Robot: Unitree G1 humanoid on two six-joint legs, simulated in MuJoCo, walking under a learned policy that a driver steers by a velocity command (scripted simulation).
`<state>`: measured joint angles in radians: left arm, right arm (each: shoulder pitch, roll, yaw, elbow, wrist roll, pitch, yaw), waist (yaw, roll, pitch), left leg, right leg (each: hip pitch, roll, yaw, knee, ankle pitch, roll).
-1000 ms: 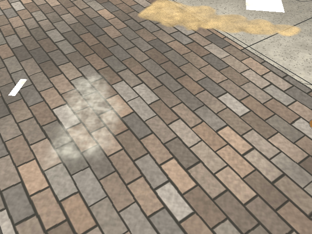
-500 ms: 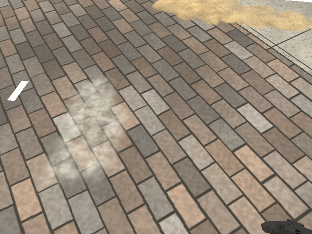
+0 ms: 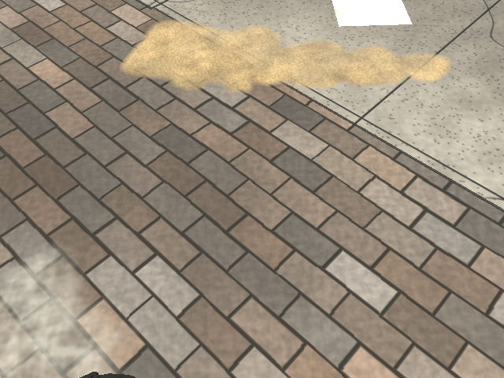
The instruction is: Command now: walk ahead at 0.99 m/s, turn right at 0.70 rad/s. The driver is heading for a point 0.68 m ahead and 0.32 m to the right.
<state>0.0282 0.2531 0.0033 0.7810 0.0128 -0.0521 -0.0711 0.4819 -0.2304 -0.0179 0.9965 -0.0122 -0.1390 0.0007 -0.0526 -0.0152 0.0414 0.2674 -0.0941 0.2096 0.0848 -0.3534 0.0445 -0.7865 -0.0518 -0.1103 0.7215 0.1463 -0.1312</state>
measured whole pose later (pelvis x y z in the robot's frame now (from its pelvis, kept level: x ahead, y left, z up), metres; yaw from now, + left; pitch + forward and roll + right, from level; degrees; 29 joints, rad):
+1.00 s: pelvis +0.84 -0.21 -0.01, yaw -47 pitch +1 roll +1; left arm 0.05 0.25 0.01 0.71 0.02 -0.04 -0.03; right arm 0.37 -0.23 -0.01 0.84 0.01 -0.05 -0.02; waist -0.08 -0.02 0.11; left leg -0.27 0.04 0.04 1.31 -0.49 -0.02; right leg -0.51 0.11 -0.05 0.65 -0.16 -0.15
